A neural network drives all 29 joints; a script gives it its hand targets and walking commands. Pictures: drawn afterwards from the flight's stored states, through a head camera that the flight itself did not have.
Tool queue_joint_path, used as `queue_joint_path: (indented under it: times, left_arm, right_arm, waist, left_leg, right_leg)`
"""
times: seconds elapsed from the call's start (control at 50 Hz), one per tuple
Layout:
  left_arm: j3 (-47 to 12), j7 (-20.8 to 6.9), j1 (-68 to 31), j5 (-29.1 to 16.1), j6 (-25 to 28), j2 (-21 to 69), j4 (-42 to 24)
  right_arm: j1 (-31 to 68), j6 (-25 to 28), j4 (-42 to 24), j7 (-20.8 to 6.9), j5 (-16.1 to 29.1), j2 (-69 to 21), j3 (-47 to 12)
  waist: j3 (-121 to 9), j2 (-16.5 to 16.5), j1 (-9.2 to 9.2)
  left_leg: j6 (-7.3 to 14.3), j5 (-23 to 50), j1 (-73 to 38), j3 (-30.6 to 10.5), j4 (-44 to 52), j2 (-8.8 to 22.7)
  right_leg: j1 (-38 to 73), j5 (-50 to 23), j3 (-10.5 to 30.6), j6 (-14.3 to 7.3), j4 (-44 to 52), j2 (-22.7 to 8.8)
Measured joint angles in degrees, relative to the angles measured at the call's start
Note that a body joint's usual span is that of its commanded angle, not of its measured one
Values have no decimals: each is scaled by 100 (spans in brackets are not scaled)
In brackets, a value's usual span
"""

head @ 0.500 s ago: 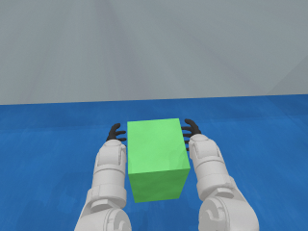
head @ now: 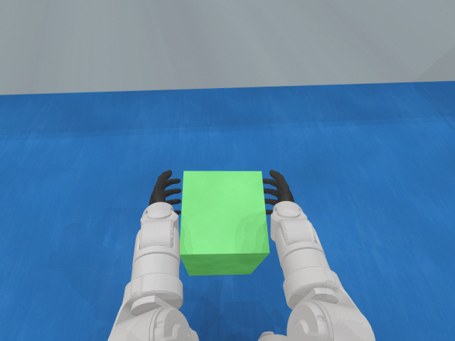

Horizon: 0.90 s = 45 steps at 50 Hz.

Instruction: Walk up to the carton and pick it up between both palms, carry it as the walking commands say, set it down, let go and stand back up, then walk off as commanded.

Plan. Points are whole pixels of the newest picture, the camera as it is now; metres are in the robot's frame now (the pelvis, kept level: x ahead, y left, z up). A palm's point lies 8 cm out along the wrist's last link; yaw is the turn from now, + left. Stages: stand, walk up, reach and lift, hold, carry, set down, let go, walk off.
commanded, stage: set down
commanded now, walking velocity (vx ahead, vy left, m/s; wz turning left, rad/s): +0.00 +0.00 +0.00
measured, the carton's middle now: (221, 229) +0.34 +0.06 -0.08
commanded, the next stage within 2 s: none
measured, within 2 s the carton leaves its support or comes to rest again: neither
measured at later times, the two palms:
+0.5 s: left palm (155, 221) +0.35 +0.21 -0.09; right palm (258, 220) +0.38 -0.02 -0.09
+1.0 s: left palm (165, 230) +0.37 +0.20 -0.18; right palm (256, 228) +0.41 -0.02 -0.18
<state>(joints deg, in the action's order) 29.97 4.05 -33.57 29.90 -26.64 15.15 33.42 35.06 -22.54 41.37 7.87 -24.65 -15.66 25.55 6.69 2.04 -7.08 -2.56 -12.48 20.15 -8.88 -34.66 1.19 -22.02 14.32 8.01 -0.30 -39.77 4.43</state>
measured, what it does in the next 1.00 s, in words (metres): lowers itself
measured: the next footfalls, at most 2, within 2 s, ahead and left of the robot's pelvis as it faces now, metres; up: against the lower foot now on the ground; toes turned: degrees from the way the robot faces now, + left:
none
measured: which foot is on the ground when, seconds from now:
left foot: down 0.00-1.00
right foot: down 0.00-1.00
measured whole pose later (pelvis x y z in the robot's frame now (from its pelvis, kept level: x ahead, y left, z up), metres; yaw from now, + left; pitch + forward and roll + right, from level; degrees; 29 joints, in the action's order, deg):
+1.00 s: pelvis +0.01 +0.04 -0.11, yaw +1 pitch +33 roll +0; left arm 25.7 8.4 -33.6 17.5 -8.0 13.7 32.6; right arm 37.5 -5.8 42.0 9.3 -15.2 -11.1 19.0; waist -9.5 2.4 -4.5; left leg -5.3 -23.7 79.5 -9.7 -70.1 -5.0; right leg -79.0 25.1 10.0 4.4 -71.3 6.3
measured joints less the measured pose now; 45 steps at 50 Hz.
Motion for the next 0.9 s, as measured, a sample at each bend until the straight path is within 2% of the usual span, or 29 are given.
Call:
queue_joint_path:
  times: [0.14, 0.36, 0.62, 0.9]
  left_arm:
    - [-15, -27, 63, -151, 517, -22, -73]
    - [4, -37, 37, -373, 1141, -12, -254]
    - [-383, 281, 43, -828, 1540, -9, -386]
    - [-423, 444, 89, -1138, 1798, -39, -206]
  right_arm:
    - [-25, 495, 5, 58, 128, 9, -74]
    - [152, 1016, -154, -8, 94, -40, 24]
    - [113, 1422, -395, -85, 329, 108, -142]
    - [141, 1631, -64, 26, 791, 393, -515]
  waist:
    - [-82, 37, -61]
    - [-302, 82, -9]
    - [-955, 69, 240]
    - [-1562, 34, 294]
  left_leg:
    - [-30, -13, 813, -69, -233, -3]
    - [-263, -163, 2429, -37, -1012, -170]
    - [-123, -475, 4297, 50, -2051, -485]
    - [-199, -960, 5570, -41, -3166, -624]
  right_leg:
    - [-750, -80, -10, 32, -69, 57]
    - [-2290, 40, 100, 235, -666, 31]
    - [-4051, 416, 244, 405, -1589, -64]
    - [-5305, 936, 236, 486, -2736, 87]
